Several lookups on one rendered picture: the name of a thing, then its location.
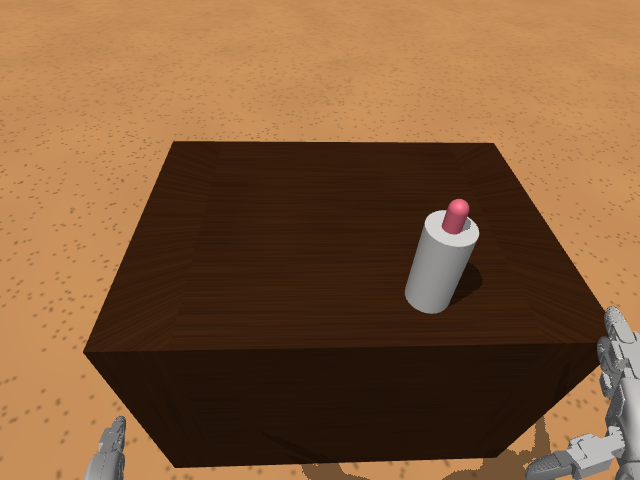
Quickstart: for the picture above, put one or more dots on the right robot hand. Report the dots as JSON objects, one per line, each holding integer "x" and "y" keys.
{"x": 586, "y": 455}

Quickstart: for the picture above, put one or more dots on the bottle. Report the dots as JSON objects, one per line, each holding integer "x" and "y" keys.
{"x": 446, "y": 243}

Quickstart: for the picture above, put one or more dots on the left robot hand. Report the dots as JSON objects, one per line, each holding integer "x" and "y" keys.
{"x": 109, "y": 463}

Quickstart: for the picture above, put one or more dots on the right robot arm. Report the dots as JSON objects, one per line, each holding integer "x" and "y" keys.
{"x": 629, "y": 471}

